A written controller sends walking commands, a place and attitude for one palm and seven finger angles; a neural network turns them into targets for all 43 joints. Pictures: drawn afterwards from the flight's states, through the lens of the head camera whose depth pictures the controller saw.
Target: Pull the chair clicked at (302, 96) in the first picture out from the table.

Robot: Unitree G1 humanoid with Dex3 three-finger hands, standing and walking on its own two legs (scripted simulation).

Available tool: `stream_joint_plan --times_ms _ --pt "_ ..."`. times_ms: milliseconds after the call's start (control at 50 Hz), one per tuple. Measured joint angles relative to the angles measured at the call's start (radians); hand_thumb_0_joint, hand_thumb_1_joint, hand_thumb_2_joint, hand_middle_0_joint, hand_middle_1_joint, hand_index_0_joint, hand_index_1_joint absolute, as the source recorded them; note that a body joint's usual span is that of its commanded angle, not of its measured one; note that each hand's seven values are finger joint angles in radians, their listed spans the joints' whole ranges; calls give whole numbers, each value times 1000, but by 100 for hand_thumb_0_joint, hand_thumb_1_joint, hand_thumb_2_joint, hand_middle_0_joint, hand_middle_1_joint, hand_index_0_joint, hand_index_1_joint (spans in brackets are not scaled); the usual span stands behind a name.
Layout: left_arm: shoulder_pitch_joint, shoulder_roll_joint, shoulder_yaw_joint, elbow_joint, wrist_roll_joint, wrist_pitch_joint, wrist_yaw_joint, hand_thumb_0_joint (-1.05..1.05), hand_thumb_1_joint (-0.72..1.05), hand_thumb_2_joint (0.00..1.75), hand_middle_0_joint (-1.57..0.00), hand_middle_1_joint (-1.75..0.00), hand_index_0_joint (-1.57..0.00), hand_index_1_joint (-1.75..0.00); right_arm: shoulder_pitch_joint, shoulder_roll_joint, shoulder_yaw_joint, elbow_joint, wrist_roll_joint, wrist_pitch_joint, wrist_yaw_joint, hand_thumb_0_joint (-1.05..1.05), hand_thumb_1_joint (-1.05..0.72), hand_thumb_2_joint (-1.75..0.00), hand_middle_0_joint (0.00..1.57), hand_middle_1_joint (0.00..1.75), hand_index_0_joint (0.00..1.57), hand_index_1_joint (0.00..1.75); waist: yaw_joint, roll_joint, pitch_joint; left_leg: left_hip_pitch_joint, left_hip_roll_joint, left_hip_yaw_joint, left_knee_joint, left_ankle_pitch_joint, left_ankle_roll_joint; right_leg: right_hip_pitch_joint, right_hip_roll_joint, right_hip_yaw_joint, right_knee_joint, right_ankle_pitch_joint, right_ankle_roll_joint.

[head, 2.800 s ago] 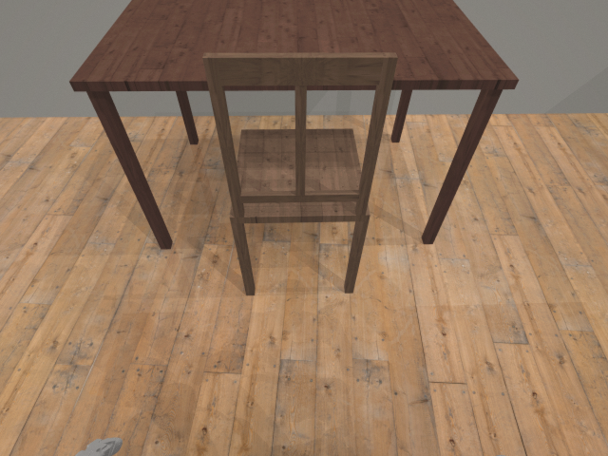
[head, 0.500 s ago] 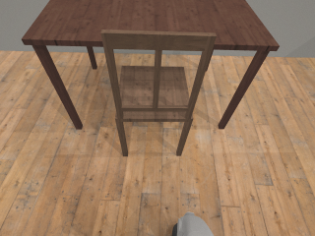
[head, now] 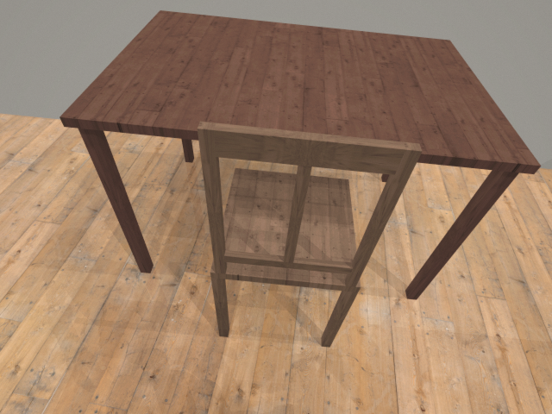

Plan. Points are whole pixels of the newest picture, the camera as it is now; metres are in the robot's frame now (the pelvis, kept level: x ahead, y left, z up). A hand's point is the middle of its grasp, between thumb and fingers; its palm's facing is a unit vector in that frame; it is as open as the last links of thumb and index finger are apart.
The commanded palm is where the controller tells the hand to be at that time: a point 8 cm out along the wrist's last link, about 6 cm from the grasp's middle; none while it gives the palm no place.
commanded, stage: come to a stop and stand still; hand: left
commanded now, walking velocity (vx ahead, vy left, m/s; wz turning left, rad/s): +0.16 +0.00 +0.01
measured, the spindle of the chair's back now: (295, 218) +0.53 +0.00 -0.08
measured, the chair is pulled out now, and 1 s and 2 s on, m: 0.00 0.00 0.00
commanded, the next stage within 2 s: look again from close up in 0.98 s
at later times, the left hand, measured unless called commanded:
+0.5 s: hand out of the picture +0.10 +0.18 -0.17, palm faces +0.03 -0.97 -0.24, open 7.3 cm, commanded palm none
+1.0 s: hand out of the picture +0.03 +0.12 -0.17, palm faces +0.05 -0.98 -0.19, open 7.3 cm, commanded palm none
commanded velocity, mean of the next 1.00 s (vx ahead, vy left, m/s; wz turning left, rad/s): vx -0.07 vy -0.03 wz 0.00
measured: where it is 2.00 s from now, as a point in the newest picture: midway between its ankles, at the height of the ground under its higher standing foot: outside the picture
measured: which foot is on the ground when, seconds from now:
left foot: up 0.00-0.02, down 0.04-1.00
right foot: down 0.00-0.04, up 0.06-0.48, down 0.50-1.00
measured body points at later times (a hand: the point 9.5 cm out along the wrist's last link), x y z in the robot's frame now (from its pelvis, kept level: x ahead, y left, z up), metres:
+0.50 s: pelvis +0.04 -0.01 +0.00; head +0.07 -0.01 +0.45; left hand +0.09 +0.23 -0.16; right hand +0.07 -0.24 -0.16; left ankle +0.06 +0.11 -0.74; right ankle +0.03 -0.13 -0.74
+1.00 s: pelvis +0.03 -0.05 +0.01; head +0.04 -0.05 +0.46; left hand +0.03 +0.18 -0.15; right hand -0.01 -0.26 -0.16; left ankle +0.05 +0.10 -0.74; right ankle +0.03 -0.13 -0.74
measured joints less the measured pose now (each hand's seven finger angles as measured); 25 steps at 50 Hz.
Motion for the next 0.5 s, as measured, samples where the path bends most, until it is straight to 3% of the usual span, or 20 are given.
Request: stream_joint_plan --times_ms 60,100,160,280,420,500 --pt "33 5 0 19 -4 14 -4 0 92 90 -20 -30 -20 -30 -3 11 12 2 -2 -20 -3 0 -93 -90 20 30 19 30 12 -28 7 79 -36 16 -101 24 19 -20 -27 15 116 -86 11" --pt "32 7 -3 32 -4 24 -2 0 92 90 -20 -30 -20 -30 -3 30 26 1 -4 -23 -8 0 -93 -90 20 30 19 30 17 -52 22 101 -56 32 -105 11 43 -89 -38 49 303 -203 5" --pt "12 -2 -12 44 -8 29 7 0 92 90 -20 -30 -20 -30 -3 44 33 12 4 -25 -42 -1 -95 -90 20 30 20 30 11 -61 43 155 -75 42 -178 33 55 -170 -48 81 445 -222 21" --pt "-54 -20 -25 20 -11 59 20 0 92 90 -20 -30 -20 -30 -19 32 41 45 13 12 -54 -1 -96 -90 20 30 20 30 -2 -53 73 216 -86 43 -265 63 56 -196 -65 111 373 -144 56" --pt "-132 -8 -12 -35 -7 86 24 0 91 90 -20 -30 -20 -30 -18 30 17 46 5 49 -52 0 -94 -90 20 30 20 30 -25 -26 89 194 -63 45 -227 48 32 -161 -53 111 332 -166 49" --pt "-146 6 -10 -56 -4 68 27 0 91 90 -20 -30 -20 -30 1 25 7 50 8 55 -42 0 -93 -90 20 30 20 30 -31 -15 74 155 -56 55 -164 23 4 -61 -60 107 132 -28 43"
